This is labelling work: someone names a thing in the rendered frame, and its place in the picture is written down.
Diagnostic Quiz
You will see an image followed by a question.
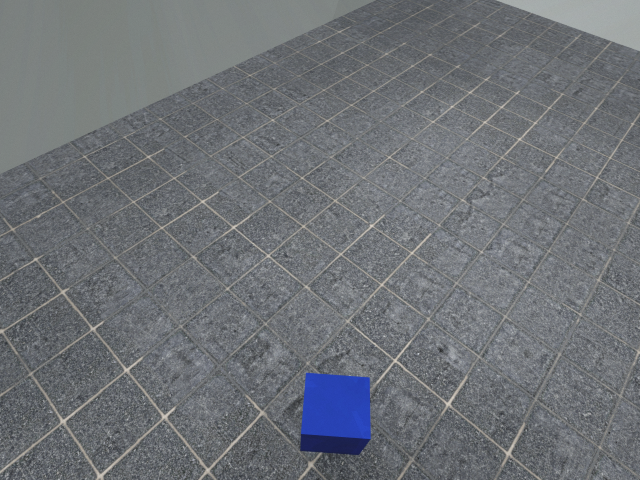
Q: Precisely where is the carton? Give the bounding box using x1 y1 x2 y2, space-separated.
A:
300 373 371 455

